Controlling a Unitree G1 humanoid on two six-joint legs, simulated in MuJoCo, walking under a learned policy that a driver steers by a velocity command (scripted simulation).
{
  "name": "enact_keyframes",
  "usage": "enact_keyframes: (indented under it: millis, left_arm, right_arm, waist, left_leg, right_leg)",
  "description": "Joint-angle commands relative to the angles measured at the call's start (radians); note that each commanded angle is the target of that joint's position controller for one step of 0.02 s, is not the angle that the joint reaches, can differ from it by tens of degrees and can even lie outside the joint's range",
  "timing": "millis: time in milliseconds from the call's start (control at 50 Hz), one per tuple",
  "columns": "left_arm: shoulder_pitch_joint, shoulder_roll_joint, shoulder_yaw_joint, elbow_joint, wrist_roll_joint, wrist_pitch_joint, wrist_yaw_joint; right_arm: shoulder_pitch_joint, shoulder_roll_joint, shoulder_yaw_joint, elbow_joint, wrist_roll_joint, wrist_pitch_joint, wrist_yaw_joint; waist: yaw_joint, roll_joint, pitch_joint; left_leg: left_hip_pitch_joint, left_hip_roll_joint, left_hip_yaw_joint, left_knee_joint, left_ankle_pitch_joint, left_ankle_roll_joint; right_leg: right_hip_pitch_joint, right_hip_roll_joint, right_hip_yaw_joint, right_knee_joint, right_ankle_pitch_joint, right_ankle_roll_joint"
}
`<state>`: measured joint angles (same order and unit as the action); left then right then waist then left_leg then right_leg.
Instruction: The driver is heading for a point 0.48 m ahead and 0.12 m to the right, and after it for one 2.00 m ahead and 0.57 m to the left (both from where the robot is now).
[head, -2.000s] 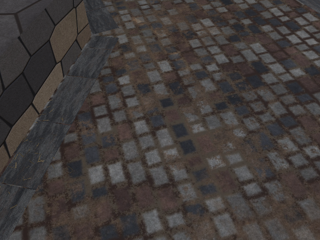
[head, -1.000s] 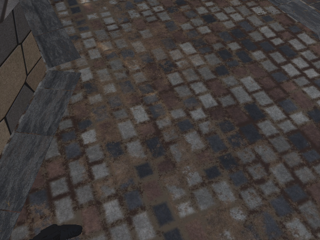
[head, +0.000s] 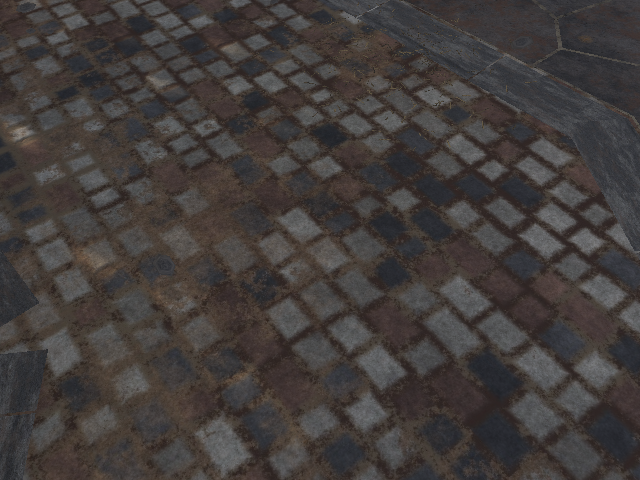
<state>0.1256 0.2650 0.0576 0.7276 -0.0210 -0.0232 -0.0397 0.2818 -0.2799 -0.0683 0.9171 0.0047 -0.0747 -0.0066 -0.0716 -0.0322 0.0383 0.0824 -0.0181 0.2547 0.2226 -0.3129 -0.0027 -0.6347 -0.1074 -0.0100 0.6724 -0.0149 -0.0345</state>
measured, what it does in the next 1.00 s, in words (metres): walks ahead: right foot, then left foot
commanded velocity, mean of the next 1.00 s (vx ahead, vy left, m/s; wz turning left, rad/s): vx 0.34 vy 0.00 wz -0.19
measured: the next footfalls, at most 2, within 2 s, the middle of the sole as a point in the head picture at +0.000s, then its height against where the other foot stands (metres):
right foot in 0.08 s outside the picture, level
left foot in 0.58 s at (313, 445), level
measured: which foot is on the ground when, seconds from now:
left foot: down 0.00-0.08, up 0.10-0.56, down 0.58-1.00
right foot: up 0.00-0.06, down 0.08-0.60, up 0.62-1.00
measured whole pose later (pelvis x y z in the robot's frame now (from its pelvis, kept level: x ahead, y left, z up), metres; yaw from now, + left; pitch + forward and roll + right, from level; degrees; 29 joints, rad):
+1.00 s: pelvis +0.44 -0.06 +0.00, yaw -8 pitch +2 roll +0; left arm 0.14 0.28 0.06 0.68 0.00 -0.01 0.04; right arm 0.19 -0.31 -0.08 0.78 0.02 0.03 -0.02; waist -0.05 0.01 0.04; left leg -0.34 -0.11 -0.18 0.47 -0.15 0.02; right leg -0.35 0.03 0.11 0.55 -0.27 0.05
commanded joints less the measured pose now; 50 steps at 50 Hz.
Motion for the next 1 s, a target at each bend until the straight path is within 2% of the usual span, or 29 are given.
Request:
enact_keyframes:
  millis: [20,60,80,100,120,140,160,180,200,220,240,300,400,460,480,520,560,580,600,620,640,680,700,740,780,840,900,960,1000]
  left_arm:
    - [-0.078,0.076,0.019,-0.113,0.0,-0.01,-0.017]
    - [0.052,0.128,0.049,-0.095,-0.001,-0.002,-0.016]
    - [0.211,0.178,0.08,-0.055,-0.004,0.0,-0.005]
    - [0.352,0.271,0.114,-0.023,-0.007,0.012,0.018]
    - [0.291,0.35,0.116,-0.043,-0.008,-0.002,0.018]
    - [0.31,0.256,0.089,-0.068,-0.002,-0.02,0.008]
    - [0.273,0.212,0.074,-0.062,0.006,-0.035,0.005]
    - [0.214,0.189,0.067,-0.068,0.003,-0.042,0.006]
    - [0.15,0.161,0.058,-0.081,0.007,-0.043,0.009]
    - [0.117,0.14,0.049,-0.098,0.019,-0.044,0.014]
    - [0.109,0.141,0.048,-0.104,0.02,-0.046,0.018]
    - [0.141,0.176,0.056,-0.095,0.01,-0.05,0.038]
    - [0.205,0.191,0.063,-0.071,0.003,-0.037,0.057]
    - [0.245,0.187,0.064,-0.049,-0.004,-0.031,0.058]
    - [0.245,0.175,0.06,-0.041,-0.001,-0.028,0.061]
    - [0.254,0.156,0.056,-0.026,0.01,-0.019,0.07]
    - [0.222,0.137,0.047,-0.03,0.015,-0.013,0.071]
    - [0.224,0.108,0.034,-0.047,0.027,-0.014,0.071]
    - [0.357,0.068,0.017,-0.041,0.028,-0.02,0.071]
    - [0.457,0.088,0.015,-0.013,0.027,-0.022,0.064]
    - [0.387,0.163,0.03,-0.014,0.015,-0.015,0.061]
    - [0.186,0.177,0.037,-0.059,0.027,0.003,0.07]
    - [0.152,0.168,0.039,-0.073,0.035,0.011,0.076]
    - [0.167,0.118,0.03,-0.078,0.031,0.019,0.087]
    - [0.169,0.099,0.026,-0.076,0.029,0.02,0.097]
    - [0.128,0.104,0.027,-0.081,0.026,0.027,0.101]
    - [0.072,0.101,0.027,-0.097,0.023,0.024,0.094]
    - [0.058,0.104,0.028,-0.103,0.017,0.001,0.08]
    - [0.104,0.114,0.036,-0.087,0.015,-0.016,0.071]
  right_arm:
    - [-0.015,-0.204,-0.05,-0.047,0.016,0.015,-0.009]
    - [-0.037,-0.227,-0.058,-0.057,0.024,0.031,-0.014]
    - [-0.054,-0.217,-0.052,-0.063,0.027,0.035,-0.016]
    - [-0.029,-0.161,-0.031,-0.082,-0.002,0.026,-0.015]
    - [0.048,-0.028,0.01,-0.136,-0.027,-0.005,0.0]
    - [-0.067,-0.12,-0.004,-0.145,0.013,-0.043,0.015]
    - [-0.142,-0.152,-0.013,-0.174,0.044,-0.064,0.022]
    - [-0.144,-0.14,-0.01,-0.167,0.031,-0.073,0.017]
    - [-0.136,-0.144,-0.016,-0.155,0.006,-0.072,0.01]
    - [-0.113,-0.15,-0.022,-0.15,0.0,-0.06,0.011]
    - [-0.102,-0.146,-0.024,-0.151,-0.004,-0.047,0.012]
    - [-0.148,-0.106,-0.015,-0.172,-0.021,-0.023,0.007]
    - [-0.32,-0.069,0.004,-0.227,-0.009,-0.029,0.018]
    - [-0.367,-0.092,0.0,-0.254,0.003,-0.04,0.028]
    - [-0.352,-0.104,-0.003,-0.249,-0.002,-0.045,0.033]
    - [-0.314,-0.116,-0.008,-0.236,-0.016,-0.057,0.042]
    - [-0.202,-0.134,-0.019,-0.2,-0.033,-0.069,0.042]
    - [-0.111,-0.175,-0.026,-0.187,-0.049,-0.074,0.041]
    - [-0.021,-0.227,-0.034,-0.173,-0.064,-0.066,0.04]
    - [0.013,-0.179,-0.024,-0.137,-0.025,-0.049,0.052]
    - [-0.037,-0.154,-0.016,-0.155,0.011,-0.035,0.056]
    - [-0.149,-0.116,0.001,-0.186,0.008,-0.01,0.052]
    - [-0.166,-0.122,0.0,-0.188,0.002,-0.003,0.046]
    - [-0.167,-0.159,-0.016,-0.184,-0.008,0.014,0.036]
    - [-0.152,-0.181,-0.029,-0.185,-0.008,0.025,0.025]
    - [-0.157,-0.193,-0.041,-0.195,0.011,0.049,0.006]
    - [-0.159,-0.187,-0.044,-0.2,0.015,0.073,-0.006]
    - [-0.151,-0.184,-0.045,-0.204,0.017,0.091,-0.013]
    - [-0.16,-0.17,-0.04,-0.214,0.025,0.103,-0.02]
  waist:
    - [0.028,0.085,0.036]
    - [0.114,0.114,-0.057]
    - [0.202,0.091,-0.137]
    - [0.244,-0.049,-0.226]
    - [0.111,-0.256,-0.308]
    - [0.19,-0.114,-0.363]
    - [0.186,-0.073,-0.225]
    - [0.14,0.011,-0.151]
    - [0.101,0.029,-0.106]
    - [0.071,0.006,-0.098]
    - [0.059,0.001,-0.093]
    - [0.06,0.007,-0.062]
    - [0.128,-0.043,-0.022]
    - [0.144,-0.057,-0.018]
    - [0.137,-0.064,-0.018]
    - [0.13,-0.09,-0.036]
    - [0.07,-0.095,-0.093]
    - [0.036,-0.041,-0.205]
    - [0.06,0.179,-0.361]
    - [0.08,0.319,-0.445]
    - [0.066,0.211,-0.348]
    - [0.055,0.072,-0.151]
    - [0.069,0.074,-0.116]
    - [0.093,0.142,-0.107]
    - [0.093,0.164,-0.148]
    - [0.081,0.157,-0.18]
    - [0.065,0.171,-0.141]
    - [0.065,0.186,-0.122]
    - [0.102,0.179,-0.122]
  left_leg:
    - [0.036,0.319,-0.058,0.042,0.713,0.132]
    - [0.034,0.303,-0.03,0.267,0.996,0.108]
    - [-0.055,0.264,-0.006,0.482,0.966,0.076]
    - [-0.315,0.211,-0.004,0.8,0.598,0.028]
    - [-0.736,-0.013,-0.148,1.103,-0.276,-0.023]
    - [-0.84,0.007,-0.343,1.179,-0.28,-0.001]
    - [-0.907,0.05,-0.338,1.147,-0.179,0.025]
    - [-0.864,0.094,-0.338,1.06,-0.093,0.034]
    - [-0.797,0.123,-0.338,0.973,-0.042,0.026]
    - [-0.732,0.141,-0.347,0.934,-0.006,0.018]
    - [-0.701,0.141,-0.342,0.898,0.011,0.003]
    - [-0.7,0.121,-0.314,0.748,0.11,-0.05]
    - [-0.624,0.052,-0.304,0.388,0.393,-0.07]
    - [-0.594,0.034,-0.327,0.308,0.407,-0.055]
    - [-0.599,0.035,-0.327,0.277,0.405,-0.043]
    - [-0.574,0.032,-0.312,0.255,0.379,-0.009]
    - [-0.424,0.007,-0.26,0.188,0.44,0.044]
    - [-0.219,0.105,-0.341,0.242,0.716,0.094]
    - [0.123,0.315,-0.628,0.297,0.991,0.267]
    - [0.202,0.416,-0.871,0.226,0.951,0.372]
    - [0.12,0.383,-0.852,0.19,0.705,0.34]
    - [-0.123,0.288,-0.689,0.14,0.545,0.27]
    - [-0.212,0.258,-0.651,0.119,0.533,0.251]
    - [-0.298,0.197,-0.596,0.095,0.545,0.231]
    - [-0.301,0.19,-0.587,0.096,0.582,0.244]
    - [-0.325,0.183,-0.612,0.079,0.396,0.235]
    - [-0.368,0.159,-0.654,0.063,0.172,0.215]
    - [-0.349,0.147,-0.709,0.102,0.174,0.198]
    - [-0.37,0.106,-0.71,0.166,0.198,0.153]
  right_leg:
    - [-0.001,0.04,-0.056,-0.037,-0.102,-0.044]
    - [0.191,0.119,-0.11,-0.042,-0.188,-0.09]
    - [0.422,0.164,-0.111,-0.111,-0.128,-0.128]
    - [0.721,0.035,0.116,-0.139,-0.122,-0.19]
    - [0.988,-0.186,0.699,-0.273,-0.316,-0.374]
    - [1.01,-0.224,0.809,-0.386,-0.378,-0.37]
    - [0.915,-0.201,0.669,-0.398,-0.297,-0.325]
    - [0.775,-0.154,0.547,-0.392,-0.189,-0.29]
    - [0.653,-0.115,0.456,-0.4,-0.083,-0.265]
    - [0.578,-0.092,0.41,-0.421,-0.012,-0.257]
    - [0.535,-0.08,0.392,-0.439,0.033,-0.26]
    - [0.451,-0.045,0.307,-0.463,0.12,-0.261]
    - [0.393,0.018,0.257,-0.449,-0.034,-0.188]
    - [0.437,-0.01,0.32,-0.401,-0.084,-0.175]
    - [0.484,-0.021,0.321,-0.363,-0.041,-0.166]
    - [0.564,-0.045,0.328,-0.281,0.11,-0.142]
    - [0.595,0.003,0.289,-0.131,0.34,-0.093]
    - [0.531,0.061,0.248,0.046,0.265,-0.05]
    - [0.273,0.174,0.182,0.382,-0.155,0.029]
    - [0.149,0.211,0.175,0.563,-0.641,0.075]
    - [0.077,0.154,0.19,0.633,-0.622,0.084]
    - [0.032,0.101,0.125,0.567,-0.528,0.093]
    - [0.066,0.079,0.12,0.493,-0.49,0.089]
    - [0.155,0.091,0.092,0.343,-0.474,0.092]
    - [0.196,0.113,0.08,0.246,-0.456,0.103]
    - [0.237,0.124,0.096,0.153,-0.344,0.108]
    - [0.262,0.138,0.105,0.061,-0.305,0.106]
    - [0.307,0.152,0.104,-0.085,-0.281,0.093]
    - [0.43,0.137,0.09,-0.289,-0.151,0.066]
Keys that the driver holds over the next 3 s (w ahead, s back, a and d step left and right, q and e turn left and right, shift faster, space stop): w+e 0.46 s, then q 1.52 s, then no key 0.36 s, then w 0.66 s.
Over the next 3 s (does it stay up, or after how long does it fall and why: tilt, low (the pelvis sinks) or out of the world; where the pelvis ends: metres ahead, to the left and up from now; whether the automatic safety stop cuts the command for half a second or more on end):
stays up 0.62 0.02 0.01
